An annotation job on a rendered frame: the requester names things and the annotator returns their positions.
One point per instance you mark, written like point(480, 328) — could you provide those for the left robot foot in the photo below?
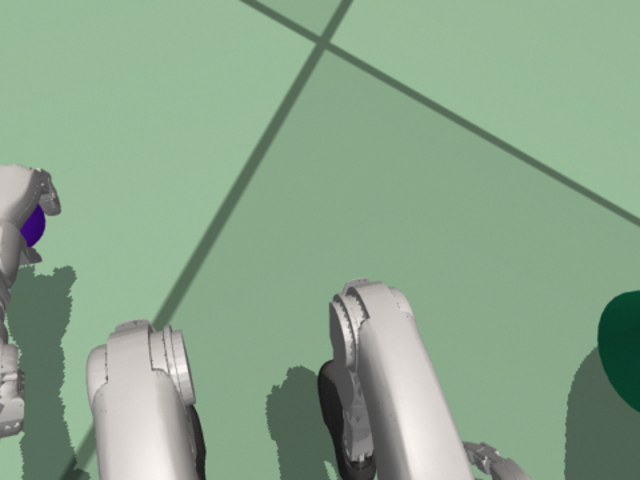
point(200, 445)

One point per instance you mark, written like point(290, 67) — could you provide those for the ball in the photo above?
point(34, 227)

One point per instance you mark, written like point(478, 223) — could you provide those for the left robot arm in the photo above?
point(11, 378)

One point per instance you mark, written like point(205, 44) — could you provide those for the right robot hand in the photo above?
point(487, 460)

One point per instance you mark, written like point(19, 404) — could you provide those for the left robot hand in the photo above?
point(21, 190)

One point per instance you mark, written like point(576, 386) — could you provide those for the right robot foot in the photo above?
point(332, 412)

